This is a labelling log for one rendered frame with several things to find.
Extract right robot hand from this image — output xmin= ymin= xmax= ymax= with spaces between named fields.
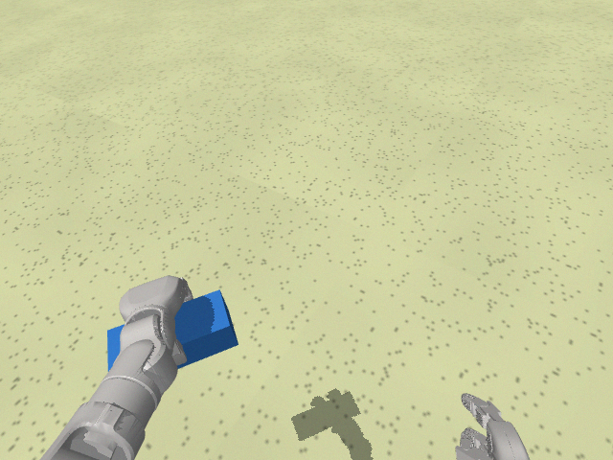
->
xmin=455 ymin=393 xmax=530 ymax=460

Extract carton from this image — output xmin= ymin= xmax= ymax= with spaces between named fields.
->
xmin=107 ymin=290 xmax=238 ymax=372

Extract left robot hand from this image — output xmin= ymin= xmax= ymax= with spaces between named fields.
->
xmin=119 ymin=275 xmax=193 ymax=365

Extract left robot arm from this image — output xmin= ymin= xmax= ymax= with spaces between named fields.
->
xmin=40 ymin=305 xmax=178 ymax=460

